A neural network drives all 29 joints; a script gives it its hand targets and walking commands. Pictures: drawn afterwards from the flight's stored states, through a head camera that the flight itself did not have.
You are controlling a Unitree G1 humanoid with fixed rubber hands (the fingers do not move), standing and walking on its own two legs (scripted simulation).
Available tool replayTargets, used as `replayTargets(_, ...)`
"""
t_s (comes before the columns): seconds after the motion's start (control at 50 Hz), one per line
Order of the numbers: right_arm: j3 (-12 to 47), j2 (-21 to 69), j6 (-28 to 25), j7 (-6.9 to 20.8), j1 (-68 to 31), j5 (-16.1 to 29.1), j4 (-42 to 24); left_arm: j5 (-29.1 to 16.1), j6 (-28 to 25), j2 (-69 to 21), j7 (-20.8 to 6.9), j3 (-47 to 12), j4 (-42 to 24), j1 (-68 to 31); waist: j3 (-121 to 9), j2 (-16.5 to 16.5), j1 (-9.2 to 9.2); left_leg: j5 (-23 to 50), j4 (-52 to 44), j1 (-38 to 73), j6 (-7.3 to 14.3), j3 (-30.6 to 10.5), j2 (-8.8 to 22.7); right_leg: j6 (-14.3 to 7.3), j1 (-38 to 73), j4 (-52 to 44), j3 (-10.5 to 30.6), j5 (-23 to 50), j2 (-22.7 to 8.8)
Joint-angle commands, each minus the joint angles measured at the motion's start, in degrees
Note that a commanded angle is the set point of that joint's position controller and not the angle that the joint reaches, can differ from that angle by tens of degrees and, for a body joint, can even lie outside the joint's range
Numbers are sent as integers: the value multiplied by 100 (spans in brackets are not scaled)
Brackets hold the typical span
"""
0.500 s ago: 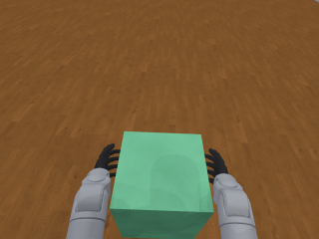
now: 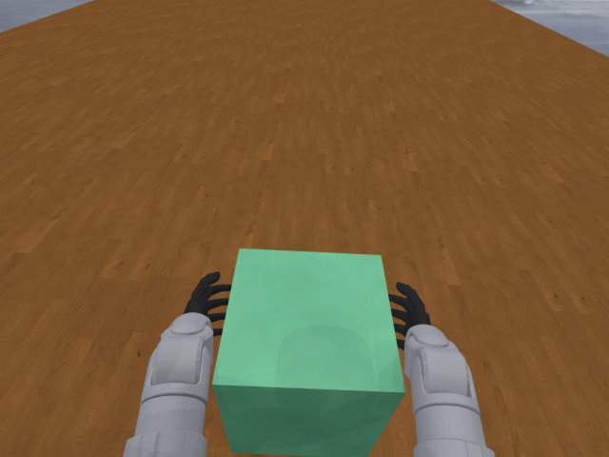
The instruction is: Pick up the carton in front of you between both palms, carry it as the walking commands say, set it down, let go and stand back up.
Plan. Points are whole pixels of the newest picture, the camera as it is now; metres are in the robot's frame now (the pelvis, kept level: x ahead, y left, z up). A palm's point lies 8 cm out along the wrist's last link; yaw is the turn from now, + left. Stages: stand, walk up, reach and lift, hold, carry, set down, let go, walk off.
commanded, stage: hold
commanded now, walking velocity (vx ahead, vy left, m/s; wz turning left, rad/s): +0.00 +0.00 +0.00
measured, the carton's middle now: (304, 356) +0.29 +0.00 -0.03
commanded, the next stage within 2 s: set down in 0.20 s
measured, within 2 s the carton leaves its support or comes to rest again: neither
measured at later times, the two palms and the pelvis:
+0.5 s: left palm (204, 303) +0.34 +0.16 +0.03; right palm (404, 317) +0.33 -0.14 +0.03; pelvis +0.02 +0.01 +0.00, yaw -2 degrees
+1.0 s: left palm (225, 348) +0.38 +0.15 -0.17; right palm (378, 356) +0.39 -0.15 -0.17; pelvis -0.02 -0.01 -0.10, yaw -2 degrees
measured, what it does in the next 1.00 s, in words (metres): lowers itself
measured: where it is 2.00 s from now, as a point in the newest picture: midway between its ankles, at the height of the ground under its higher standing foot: outside the picture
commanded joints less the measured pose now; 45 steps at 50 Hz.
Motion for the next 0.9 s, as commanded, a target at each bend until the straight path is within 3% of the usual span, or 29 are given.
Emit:
replayTargets(0.0, 2861, 5341, -225, 1396, -2987, 1347, -153, -1449, -174, -5399, -1455, -3048, -5, -2825, -1088, 111, -29, -795, -308, 1251, 0, -710, -319, -293, -1323, -886, 598, -819, 180)
replayTargets(0.14, 2700, 5361, -202, 1491, -3166, 1288, 28, -1386, -157, -5500, -1505, -2890, 256, -2937, -1079, 231, 1, -1004, -482, 1163, -18, -829, -194, -258, -1189, -757, 552, -657, 277)
replayTargets(0.28, 2470, 5220, -237, 1497, -3284, 1144, 154, -1331, -195, -5509, -1460, -2690, 379, -3095, -1062, 263, -7, -665, -487, 1163, -59, -863, -124, -247, -1125, -675, 536, -425, 336)
replayTargets(0.4, 1601, 4952, -637, 1449, -3776, 563, 985, -777, -564, -5232, -1347, -1706, 1188, -3597, -838, 230, 38, -659, -236, 890, -31, -815, -161, -240, -1538, -415, 514, -585, 378)
replayTargets(0.48, 799, 4376, -1100, 1237, -3854, -19, 1437, -186, -1038, -4518, -1115, -794, 1621, -3631, -697, 184, 147, -174, 221, 270, -10, -726, -229, -208, -1974, -9, 475, -397, 469)
replayTargets(0.56, 405, 3762, -1820, 1072, -3466, -355, 1647, 160, -1793, -3844, -984, -406, 1722, -3363, -1067, 141, 176, 532, 803, -379, -25, -610, -377, -134, -2539, 466, 452, 112, 543)
replayTargets(0.62, 661, 3804, -2471, 1006, -3456, -217, 1655, 68, -2458, -3785, -987, -690, 1697, -3391, -1784, 104, 164, 1215, 1327, -676, -49, -594, -470, -68, -2928, 875, 414, 588, 602)
replayTargets(0.68, 1307, 4040, -3050, 930, -3754, 135, 1647, -223, -3050, -4072, -1009, -1297, 1740, -3677, -2816, 86, 91, 1860, 1969, -958, -69, -642, -562, 9, -3403, 1389, 383, 1134, 671)
replayTargets(0.76, 2217, 4355, -3535, 811, -4066, 622, 1449, -617, -3554, -4343, -1001, -2060, 1574, -4019, -4650, 93, 176, 2502, 2826, -1586, -66, -652, -614, 89, -3754, 2246, 469, 2057, 730)
replayTargets(0.84, 2624, 4473, -3579, 593, -4253, 828, 1212, -906, -3632, -4223, -1017, -2529, 1264, -4321, -5936, 163, 199, 2261, 3360, -2888, -196, -415, -738, 193, -3615, 2874, 525, 2651, 723)
replayTargets(0.88, 2719, 4570, -3472, 563, -4517, 879, 1171, -910, -3538, -4277, -1043, -2509, 1338, -4431, -6042, 121, 286, 1741, 3509, -3388, -211, -337, -785, 249, -3930, 3057, 481, 2108, 758)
